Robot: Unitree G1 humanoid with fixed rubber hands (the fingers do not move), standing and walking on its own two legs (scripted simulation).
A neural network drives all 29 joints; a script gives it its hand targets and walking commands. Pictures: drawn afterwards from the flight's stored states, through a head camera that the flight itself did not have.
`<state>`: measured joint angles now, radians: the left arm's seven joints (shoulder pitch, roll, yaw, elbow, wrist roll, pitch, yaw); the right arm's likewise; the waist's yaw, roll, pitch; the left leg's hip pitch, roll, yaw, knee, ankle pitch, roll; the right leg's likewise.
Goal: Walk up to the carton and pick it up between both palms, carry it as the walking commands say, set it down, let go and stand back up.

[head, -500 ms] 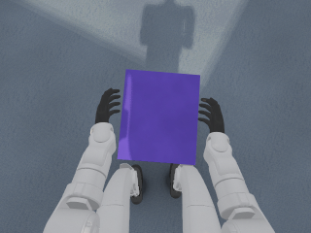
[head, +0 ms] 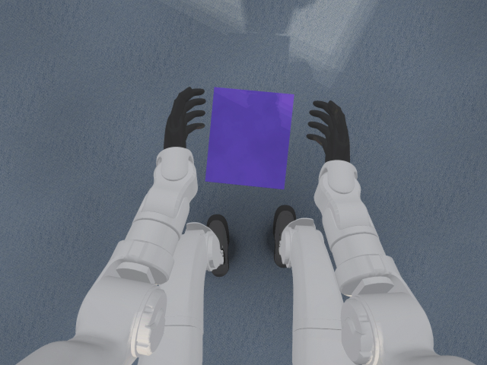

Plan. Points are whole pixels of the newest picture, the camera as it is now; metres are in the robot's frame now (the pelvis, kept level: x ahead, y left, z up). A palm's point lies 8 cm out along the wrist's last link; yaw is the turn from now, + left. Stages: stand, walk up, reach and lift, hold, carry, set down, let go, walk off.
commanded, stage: set down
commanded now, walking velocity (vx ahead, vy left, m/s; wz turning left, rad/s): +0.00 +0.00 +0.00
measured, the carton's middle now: (249, 142) +0.44 +0.00 -0.56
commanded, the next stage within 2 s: none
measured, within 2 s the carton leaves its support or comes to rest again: neither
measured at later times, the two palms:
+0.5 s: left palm (200, 126) +0.44 +0.08 -0.22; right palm (320, 140) +0.41 -0.14 -0.25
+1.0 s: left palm (213, 118) +0.47 +0.07 -0.31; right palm (307, 129) +0.44 -0.13 -0.34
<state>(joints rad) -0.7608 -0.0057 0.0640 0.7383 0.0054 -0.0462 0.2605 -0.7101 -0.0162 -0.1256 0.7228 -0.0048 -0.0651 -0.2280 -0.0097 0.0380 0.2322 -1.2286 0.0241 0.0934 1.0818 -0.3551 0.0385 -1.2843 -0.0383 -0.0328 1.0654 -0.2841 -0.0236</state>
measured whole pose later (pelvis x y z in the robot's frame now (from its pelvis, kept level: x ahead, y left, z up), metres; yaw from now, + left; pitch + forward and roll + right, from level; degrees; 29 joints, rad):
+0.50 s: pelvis -0.03 +0.00 -0.08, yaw +1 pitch +36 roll +2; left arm -1.00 -0.02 0.14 0.75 0.00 0.00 0.26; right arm -0.94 -0.05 -0.15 0.76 -0.03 0.01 -0.25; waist -0.01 0.04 0.21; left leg -1.61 0.01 0.07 1.39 -0.42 0.03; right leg -1.66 -0.03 -0.01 1.37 -0.34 -0.02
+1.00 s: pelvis -0.04 +0.00 -0.14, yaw -1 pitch +29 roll +2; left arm -1.27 0.06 0.12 0.75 -0.05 0.08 0.30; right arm -1.22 -0.10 -0.15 0.76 0.05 0.09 -0.28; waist -0.01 0.01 0.53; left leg -1.68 0.00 0.04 1.69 -0.52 0.01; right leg -1.74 -0.01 0.00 1.65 -0.42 -0.03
